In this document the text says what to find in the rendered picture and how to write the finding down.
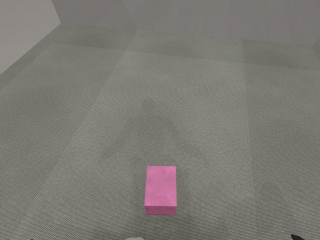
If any carton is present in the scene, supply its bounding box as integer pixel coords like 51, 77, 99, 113
144, 166, 177, 216

